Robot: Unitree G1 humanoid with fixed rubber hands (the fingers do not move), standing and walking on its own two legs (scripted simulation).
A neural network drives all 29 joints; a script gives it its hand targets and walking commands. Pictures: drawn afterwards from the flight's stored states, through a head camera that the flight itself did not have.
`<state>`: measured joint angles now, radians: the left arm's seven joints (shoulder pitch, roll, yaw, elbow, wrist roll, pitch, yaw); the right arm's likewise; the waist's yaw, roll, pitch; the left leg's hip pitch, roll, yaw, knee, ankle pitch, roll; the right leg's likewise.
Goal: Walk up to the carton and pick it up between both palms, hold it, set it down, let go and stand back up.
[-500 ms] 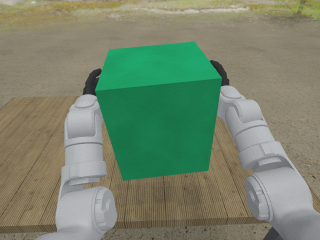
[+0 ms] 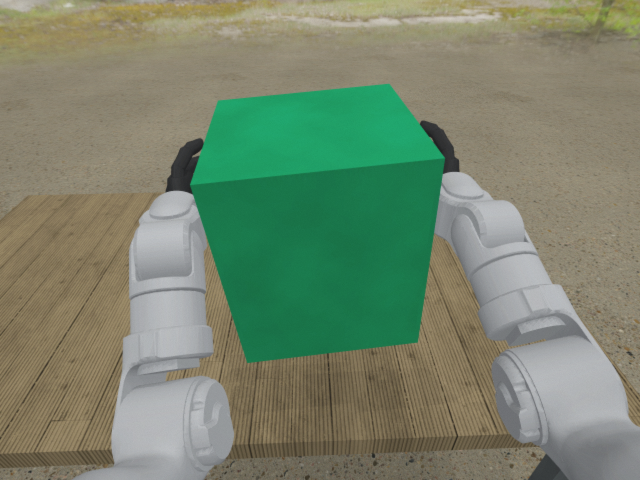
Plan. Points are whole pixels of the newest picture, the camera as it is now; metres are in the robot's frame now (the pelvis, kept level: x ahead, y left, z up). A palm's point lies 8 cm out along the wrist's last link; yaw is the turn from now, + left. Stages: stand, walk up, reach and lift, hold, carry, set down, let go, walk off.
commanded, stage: hold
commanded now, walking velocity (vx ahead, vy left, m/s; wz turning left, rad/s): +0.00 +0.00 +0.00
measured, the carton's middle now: (318, 222) +0.36 +0.00 +0.21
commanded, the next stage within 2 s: set down in 1.96 s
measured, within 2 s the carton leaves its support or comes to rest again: neither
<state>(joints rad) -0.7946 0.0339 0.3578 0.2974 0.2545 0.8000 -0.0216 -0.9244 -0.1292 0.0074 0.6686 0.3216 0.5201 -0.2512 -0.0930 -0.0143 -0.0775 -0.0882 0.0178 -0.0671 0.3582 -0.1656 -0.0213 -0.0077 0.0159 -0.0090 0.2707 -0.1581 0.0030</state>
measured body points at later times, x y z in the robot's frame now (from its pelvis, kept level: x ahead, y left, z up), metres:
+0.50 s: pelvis +0.00 +0.00 +0.00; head -0.07 +0.02 +0.44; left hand +0.39 +0.16 +0.25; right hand +0.39 -0.15 +0.26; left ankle +0.03 +0.13 -0.75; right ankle +0.00 -0.12 -0.75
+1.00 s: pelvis +0.00 +0.00 +0.00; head -0.08 +0.02 +0.44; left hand +0.39 +0.16 +0.25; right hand +0.39 -0.15 +0.26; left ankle +0.03 +0.13 -0.75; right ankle +0.00 -0.12 -0.75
